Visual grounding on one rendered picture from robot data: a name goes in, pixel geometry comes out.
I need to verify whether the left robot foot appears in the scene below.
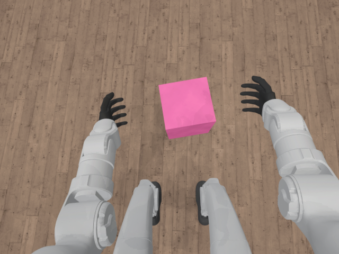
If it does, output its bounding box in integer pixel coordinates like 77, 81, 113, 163
152, 182, 162, 225

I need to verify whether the left robot hand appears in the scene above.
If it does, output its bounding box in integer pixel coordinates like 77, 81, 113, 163
99, 92, 128, 127

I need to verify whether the right robot thigh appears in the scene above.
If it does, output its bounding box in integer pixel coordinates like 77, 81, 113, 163
200, 183, 252, 254

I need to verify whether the carton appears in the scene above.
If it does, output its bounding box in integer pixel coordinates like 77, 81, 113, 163
158, 77, 216, 139

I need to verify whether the right robot hand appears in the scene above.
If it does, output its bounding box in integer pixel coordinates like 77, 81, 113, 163
240, 76, 276, 117

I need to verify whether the robot left forearm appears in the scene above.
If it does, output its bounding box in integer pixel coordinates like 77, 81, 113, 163
55, 119, 121, 243

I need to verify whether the robot right upper arm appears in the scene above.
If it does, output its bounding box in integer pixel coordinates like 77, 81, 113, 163
278, 174, 339, 254

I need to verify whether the robot left upper arm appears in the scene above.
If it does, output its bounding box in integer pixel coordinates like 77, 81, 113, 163
32, 200, 117, 254

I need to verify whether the robot right forearm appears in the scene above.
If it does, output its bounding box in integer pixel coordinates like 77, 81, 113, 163
262, 99, 339, 181

